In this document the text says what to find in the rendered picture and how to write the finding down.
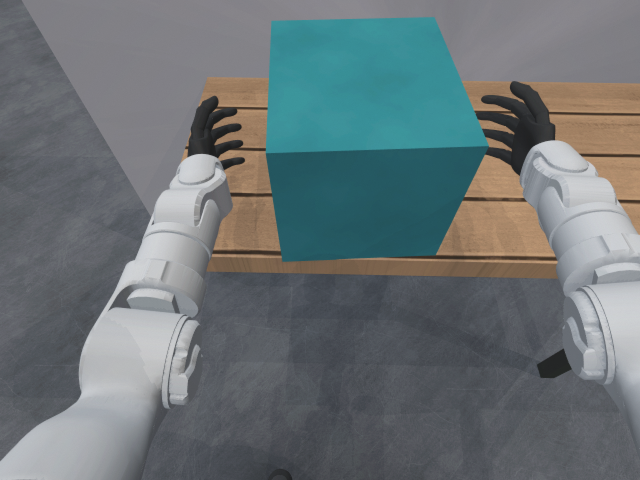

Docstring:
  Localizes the carton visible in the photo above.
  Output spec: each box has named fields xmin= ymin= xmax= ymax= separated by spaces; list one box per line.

xmin=266 ymin=17 xmax=489 ymax=262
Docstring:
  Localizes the robot right forearm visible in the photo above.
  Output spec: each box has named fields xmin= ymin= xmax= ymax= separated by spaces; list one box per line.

xmin=519 ymin=140 xmax=640 ymax=297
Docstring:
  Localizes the left robot hand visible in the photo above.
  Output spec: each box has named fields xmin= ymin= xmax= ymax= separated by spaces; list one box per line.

xmin=187 ymin=96 xmax=245 ymax=170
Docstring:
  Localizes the robot left forearm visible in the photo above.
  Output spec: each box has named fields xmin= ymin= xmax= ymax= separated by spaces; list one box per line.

xmin=79 ymin=154 xmax=233 ymax=392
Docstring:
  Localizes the robot left upper arm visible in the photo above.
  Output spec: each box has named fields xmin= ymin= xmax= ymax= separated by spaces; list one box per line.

xmin=0 ymin=307 xmax=203 ymax=480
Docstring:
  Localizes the robot right upper arm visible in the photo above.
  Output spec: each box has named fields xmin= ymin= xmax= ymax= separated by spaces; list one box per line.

xmin=562 ymin=281 xmax=640 ymax=459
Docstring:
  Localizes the right robot hand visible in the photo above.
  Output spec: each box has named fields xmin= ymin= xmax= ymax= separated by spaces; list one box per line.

xmin=476 ymin=81 xmax=555 ymax=176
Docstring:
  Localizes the table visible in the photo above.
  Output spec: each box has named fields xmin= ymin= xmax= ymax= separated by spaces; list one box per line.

xmin=180 ymin=77 xmax=640 ymax=378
